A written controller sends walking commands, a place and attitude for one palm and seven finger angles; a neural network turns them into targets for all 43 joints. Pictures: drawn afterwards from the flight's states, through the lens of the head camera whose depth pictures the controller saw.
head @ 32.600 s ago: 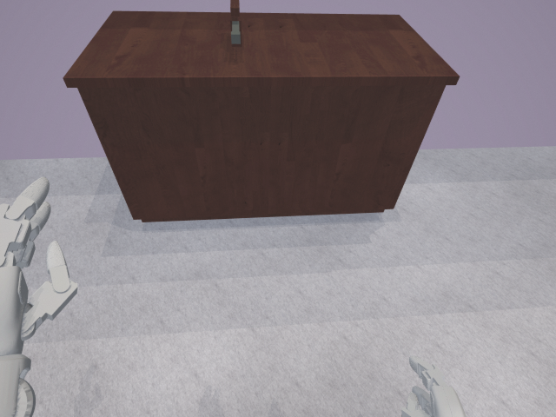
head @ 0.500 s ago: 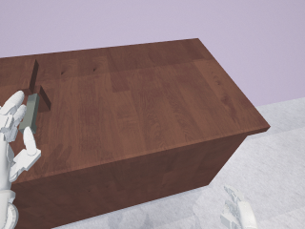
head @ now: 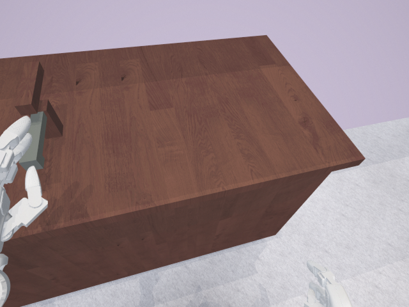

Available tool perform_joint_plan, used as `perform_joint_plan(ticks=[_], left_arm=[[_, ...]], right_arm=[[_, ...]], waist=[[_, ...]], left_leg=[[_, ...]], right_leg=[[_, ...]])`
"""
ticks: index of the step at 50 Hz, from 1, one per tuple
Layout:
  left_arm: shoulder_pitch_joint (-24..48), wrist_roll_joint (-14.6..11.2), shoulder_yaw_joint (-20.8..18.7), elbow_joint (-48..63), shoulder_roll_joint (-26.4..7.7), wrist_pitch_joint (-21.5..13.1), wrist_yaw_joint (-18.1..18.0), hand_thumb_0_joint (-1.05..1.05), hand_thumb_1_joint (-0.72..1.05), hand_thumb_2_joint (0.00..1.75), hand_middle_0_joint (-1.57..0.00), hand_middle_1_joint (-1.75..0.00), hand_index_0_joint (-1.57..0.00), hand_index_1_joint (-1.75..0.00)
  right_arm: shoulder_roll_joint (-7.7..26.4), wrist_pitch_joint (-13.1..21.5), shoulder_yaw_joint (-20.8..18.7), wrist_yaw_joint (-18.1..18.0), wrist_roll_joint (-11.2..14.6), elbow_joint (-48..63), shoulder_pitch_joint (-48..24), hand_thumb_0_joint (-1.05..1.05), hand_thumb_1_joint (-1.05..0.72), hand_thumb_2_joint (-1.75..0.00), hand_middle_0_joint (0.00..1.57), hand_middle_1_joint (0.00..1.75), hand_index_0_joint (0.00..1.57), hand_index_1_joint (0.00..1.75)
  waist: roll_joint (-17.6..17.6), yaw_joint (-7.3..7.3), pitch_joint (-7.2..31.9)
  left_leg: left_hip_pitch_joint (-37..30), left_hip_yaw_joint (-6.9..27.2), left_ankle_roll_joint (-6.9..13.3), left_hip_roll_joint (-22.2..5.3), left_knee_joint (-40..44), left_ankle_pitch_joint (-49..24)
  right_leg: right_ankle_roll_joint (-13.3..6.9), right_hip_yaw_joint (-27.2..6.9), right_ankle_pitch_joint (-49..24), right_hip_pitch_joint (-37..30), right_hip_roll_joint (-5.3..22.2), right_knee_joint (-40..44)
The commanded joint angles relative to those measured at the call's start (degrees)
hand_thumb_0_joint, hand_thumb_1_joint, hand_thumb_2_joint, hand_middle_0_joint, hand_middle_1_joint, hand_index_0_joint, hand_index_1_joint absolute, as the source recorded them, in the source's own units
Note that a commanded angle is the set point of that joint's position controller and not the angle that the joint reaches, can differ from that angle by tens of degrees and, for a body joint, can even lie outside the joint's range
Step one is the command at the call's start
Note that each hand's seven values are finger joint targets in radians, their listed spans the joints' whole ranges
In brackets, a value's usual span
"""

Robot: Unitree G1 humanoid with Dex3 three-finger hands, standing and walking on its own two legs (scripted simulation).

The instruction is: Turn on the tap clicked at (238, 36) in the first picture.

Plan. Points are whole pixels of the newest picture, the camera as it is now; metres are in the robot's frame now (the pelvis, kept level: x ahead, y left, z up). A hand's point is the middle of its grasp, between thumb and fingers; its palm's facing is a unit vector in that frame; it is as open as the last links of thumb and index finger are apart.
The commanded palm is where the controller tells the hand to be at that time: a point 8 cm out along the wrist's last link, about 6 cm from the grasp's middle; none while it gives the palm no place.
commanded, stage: come to a stop and stand still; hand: left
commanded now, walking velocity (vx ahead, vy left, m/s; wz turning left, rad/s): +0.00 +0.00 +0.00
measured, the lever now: (32, 160) +0.34 +0.35 +0.07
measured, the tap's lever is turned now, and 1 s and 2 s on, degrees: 0 0 0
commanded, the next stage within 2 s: look again from close up in 0.38 s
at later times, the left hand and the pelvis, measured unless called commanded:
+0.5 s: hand (36, 202) +0.22 +0.24 +0.16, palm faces +0.35 -0.86 -0.36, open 7.5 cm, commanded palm +0.16 +0.28 +0.18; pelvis -0.01 +0.01 +0.00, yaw -1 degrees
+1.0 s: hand (14, 180) +0.24 +0.27 +0.18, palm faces +0.41 -0.79 -0.45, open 7.5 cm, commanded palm +0.15 +0.27 +0.18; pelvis -0.01 +0.00 +0.00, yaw -2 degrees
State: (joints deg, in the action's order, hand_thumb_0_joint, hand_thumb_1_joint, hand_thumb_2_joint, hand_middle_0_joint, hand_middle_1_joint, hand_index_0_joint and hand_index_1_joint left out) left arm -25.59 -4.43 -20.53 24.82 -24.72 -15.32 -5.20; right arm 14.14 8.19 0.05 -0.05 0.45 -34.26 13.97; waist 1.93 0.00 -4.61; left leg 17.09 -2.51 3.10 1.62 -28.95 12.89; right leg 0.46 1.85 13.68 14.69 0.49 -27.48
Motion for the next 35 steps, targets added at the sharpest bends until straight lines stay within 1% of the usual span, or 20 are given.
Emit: perform_joint_plan(ticks=[1, 6, 9, 10, 11, 14, 15, 16, 19, 20, 21, 22, 25, 26, 28, 29, 30, 31, 34, 35], left_arm=[[5.6, -0.8, -7.9, 15.9, -9.0, -4.0, -2.0, 0.0, 0.9, 0.9, -0.2, -0.3, -0.2, -0.3], [4.4, 0.7, -5.2, 14.2, -4.6, -2.3, -1.9, 0.0, 0.9, 0.9, -0.2, -0.3, -0.2, -0.3], [5.5, 1.4, -6.0, 12.2, -4.9, -1.3, -2.1, 0.0, 0.9, 0.9, -0.2, -0.3, -0.2, -0.3], [5.8, 1.6, -7.3, 12.6, -6.3, -0.9, -2.3, 0.0, 0.9, 0.9, -0.2, -0.3, -0.2, -0.3], [5.9, 1.7, -5.6, 11.6, -4.1, -0.7, -2.0, 0.0, 0.9, 0.9, -0.2, -0.3, -0.2, -0.3], [7.5, 2.0, -5.5, 13.0, -4.4, -0.2, -1.9, 0.0, 0.9, 0.9, -0.2, -0.3, -0.2, -0.3], [7.3, 2.1, -7.1, 14.1, -6.4, 0.2, -2.2, 0.0, 0.9, 0.9, -0.2, -0.3, -0.2, -0.3], [6.8, 2.0, -5.0, 13.8, -3.7, 0.2, -2.0, 0.0, 0.9, 0.9, -0.2, -0.3, -0.2, -0.3], [6.5, 1.9, -5.2, 15.1, -4.5, 0.7, -2.1, 0.0, 0.9, 0.9, -0.2, -0.3, -0.2, -0.3], [6.0, 2.0, -6.5, 15.5, -5.8, 1.0, -2.3, 0.0, 0.9, 0.9, -0.2, -0.3, -0.2, -0.3], [5.6, 1.8, -4.6, 14.9, -3.6, 0.9, -2.1, 0.0, 0.9, 0.9, -0.2, -0.3, -0.2, -0.3], [6.0, 1.8, -5.0, 15.7, -4.4, 0.9, -2.2, 0.0, 0.9, 0.9, -0.2, -0.3, -0.2, -0.3], [4.6, 1.8, -6.7, 14.6, -5.8, 1.2, -2.4, 0.0, 0.9, 0.9, -0.2, -0.3, -0.2, -0.3], [4.1, 1.7, -5.0, 13.8, -3.8, 1.0, -2.1, 0.0, 0.9, 0.9, -0.2, -0.3, -0.2, -0.3], [3.9, 1.4, -5.5, 13.5, -4.4, 0.9, -2.1, 0.0, 0.9, 0.9, -0.2, -0.3, -0.2, -0.3], [4.2, 1.4, -4.9, 14.0, -4.0, 0.9, -2.0, 0.0, 0.9, 0.9, -0.2, -0.3, -0.2, -0.3], [3.9, 1.6, -6.3, 14.5, -5.7, 1.0, -2.3, 0.0, 0.9, 0.9, -0.2, -0.3, -0.2, -0.3], [3.4, 1.5, -4.7, 13.9, -3.8, 0.7, -2.0, 0.0, 0.9, 0.9, -0.2, -0.3, -0.2, -0.3], [3.0, 1.3, -4.8, 14.2, -4.3, 0.7, -2.0, 0.0, 0.9, 0.9, -0.2, -0.3, -0.2, -0.3], [3.0, 1.5, -5.9, 14.8, -5.6, 0.8, -2.2, 0.0, 0.9, 0.9, -0.2, -0.3, -0.2, -0.3]], right_arm=[[6.0, 3.8, -2.0, -0.4, 0.7, 9.4, -5.6, 0.0, -0.9, -0.9, 0.2, 0.3, 0.2, 0.3], [6.2, 3.5, -2.1, -0.6, 0.6, 9.6, -6.4, 0.0, -0.9, -0.9, 0.2, 0.3, 0.2, 0.3], [5.5, 2.7, -1.9, -1.1, 0.6, 10.2, -7.0, 0.0, -0.9, -0.9, 0.2, 0.3, 0.2, 0.3], [5.7, 2.4, -1.9, -1.3, 0.6, 10.2, -7.3, 0.0, -0.9, -0.9, 0.2, 0.3, 0.2, 0.3], [5.2, 2.0, -1.5, -1.3, 0.2, 10.4, -7.2, 0.0, -0.9, -0.9, 0.2, 0.3, 0.2, 0.3], [4.9, 1.7, -1.3, -1.6, 0.3, 11.1, -7.6, 0.0, -0.9, -0.9, 0.2, 0.3, 0.2, 0.3], [5.1, 1.7, -1.2, -1.7, 0.3, 11.3, -8.4, 0.0, -0.9, -0.9, 0.2, 0.3, 0.2, 0.3], [4.6, 1.4, -0.9, -1.7, 0.0, 11.1, -8.0, 0.0, -0.9, -0.9, 0.2, 0.3, 0.2, 0.3], [4.6, 1.5, -0.9, -1.8, 0.2, 11.7, -8.1, 0.0, -0.9, -0.9, 0.2, 0.3, 0.2, 0.3], [4.9, 1.4, -1.0, -1.8, 0.2, 11.6, -8.6, 0.0, -0.9, -0.9, 0.2, 0.3, 0.2, 0.3], [4.7, 1.2, -0.7, -1.8, 0.0, 11.5, -8.1, 0.0, -0.9, -0.9, 0.2, 0.3, 0.2, 0.3], [4.7, 1.2, -0.9, -1.8, 0.3, 11.6, -8.2, 0.0, -0.9, -0.9, 0.2, 0.3, 0.2, 0.3], [4.9, 1.0, -1.0, -2.0, 0.4, 11.6, -8.4, 0.0, -0.9, -0.9, 0.2, 0.3, 0.2, 0.3], [4.7, 0.8, -0.8, -2.0, 0.2, 11.5, -8.0, 0.0, -0.9, -0.9, 0.2, 0.3, 0.2, 0.3], [4.9, 0.8, -1.1, -2.2, 0.4, 11.6, -7.8, 0.0, -0.9, -0.9, 0.2, 0.3, 0.2, 0.3], [4.9, 0.8, -1.2, -2.2, 0.6, 11.6, -7.7, 0.0, -0.9, -0.9, 0.2, 0.3, 0.2, 0.3], [5.0, 0.8, -1.2, -2.3, 0.7, 11.6, -8.6, 0.0, -0.9, -0.9, 0.2, 0.3, 0.2, 0.3], [5.0, 0.7, -1.1, -2.3, 0.4, 11.3, -7.9, 0.0, -0.9, -0.9, 0.2, 0.3, 0.2, 0.3], [4.9, 0.9, -1.3, -2.4, 0.7, 11.5, -7.7, 0.0, -0.9, -0.9, 0.2, 0.3, 0.2, 0.3], [5.1, 0.9, -1.3, -2.5, 0.8, 11.5, -8.5, 0.0, -0.9, -0.9, 0.2, 0.3, 0.2, 0.3]], waist=[[-7.8, -1.24, 13.9], [-7.0, -0.8, 10.6], [-4.7, -0.51, 8.4], [-4.7, -0.65, 9.0], [-4.0, -0.57, 8.9], [-5.2, -0.41, 9.2], [-6.1, -0.68, 10.1], [-6.0, -0.63, 10.3], [-5.7, -0.5, 10.4], [-6.9, -0.69, 11.1], [-6.8, -0.61, 10.8], [-6.7, -0.46, 10.7], [-6.4, -0.74, 10.3], [-5.4, -0.64, 10.4], [-4.5, -0.48, 10.5], [-5.3, -0.34, 10.4], [-5.8, -0.65, 10.5], [-5.9, -0.58, 10.6], [-5.5, -0.4, 10.5], [-6.1, -0.62, 10.6]], left_leg=[[-7.6, 7.8, -2.3, -7.6, 5.5, -12.4], [-6.4, 8.6, -2.6, -8.9, 8.8, -2.0], [-4.0, 8.9, -2.2, -9.0, 10.3, 5.8], [-4.8, 8.8, -2.4, -8.9, 10.5, 5.3], [-4.4, 8.5, -2.1, -8.8, 10.3, 6.2], [-4.5, 8.1, -2.1, -8.7, 10.2, 5.5], [-5.8, 7.7, -2.1, -8.6, 10.0, 3.4], [-5.3, 7.4, -2.0, -8.6, 9.7, 2.6], [-5.7, 6.8, -2.0, -8.2, 8.7, 0.0], [-6.9, 6.7, -2.3, -8.3, 8.6, -2.5], [-6.2, 6.7, -2.3, -8.3, 8.7, -2.7], [-6.6, 6.9, -2.5, -8.5, 8.8, -3.8], [-6.8, 6.9, -2.5, -8.5, 8.9, -3.8], [-6.5, 6.7, -2.3, -8.4, 8.7, -3.7], [-6.5, 6.6, -2.2, -8.3, 8.3, -3.9], [-6.7, 6.4, -2.2, -8.2, 8.3, -3.5], [-7.3, 6.7, -2.3, -8.2, 8.5, -4.5], [-7.0, 6.4, -2.1, -8.2, 8.3, -4.4], [-7.0, 6.5, -2.0, -8.1, 8.2, -4.4], [-7.7, 6.5, -2.1, -8.1, 8.2, -5.5]], right_leg=[[-1.7, -2.7, -9.3, -3.5, 4.3, 1.5], [-1.5, -2.5, -4.7, -2.0, 3.1, 3.0], [-1.3, -3.3, -2.5, -2.1, 3.0, 4.9], [-1.5, -3.6, -3.0, -2.2, 2.9, 4.9], [-1.4, -3.4, -3.2, -2.4, 2.7, 5.5], [-1.6, -3.8, -3.9, -3.4, 2.8, 5.7], [-1.7, -4.1, -5.1, -3.6, 3.0, 5.5], [-1.6, -3.4, -6.1, -4.1, 2.8, 5.6], [-1.8, -4.0, -7.9, -5.0, 3.3, 6.1], [-1.9, -4.0, -9.0, -5.1, 3.3, 5.6], [-1.8, -3.4, -9.2, -5.3, 3.0, 5.6], [-1.8, -3.4, -9.5, -5.4, 3.2, 5.3], [-1.7, -3.6, -9.2, -5.3, 3.2, 5.7], [-1.6, -3.2, -9.6, -5.5, 3.1, 6.1], [-1.7, -3.9, -10.0, -6.0, 3.6, 6.6], [-1.8, -4.1, -9.8, -5.8, 3.7, 6.7], [-1.8, -4.0, -10.0, -5.6, 3.7, 6.3], [-1.7, -3.6, -10.2, -5.7, 3.4, 6.5], [-1.7, -4.0, -10.2, -6.1, 3.8, 6.9], [-1.8, -4.3, -10.7, -5.8, 3.9, 6.7]])
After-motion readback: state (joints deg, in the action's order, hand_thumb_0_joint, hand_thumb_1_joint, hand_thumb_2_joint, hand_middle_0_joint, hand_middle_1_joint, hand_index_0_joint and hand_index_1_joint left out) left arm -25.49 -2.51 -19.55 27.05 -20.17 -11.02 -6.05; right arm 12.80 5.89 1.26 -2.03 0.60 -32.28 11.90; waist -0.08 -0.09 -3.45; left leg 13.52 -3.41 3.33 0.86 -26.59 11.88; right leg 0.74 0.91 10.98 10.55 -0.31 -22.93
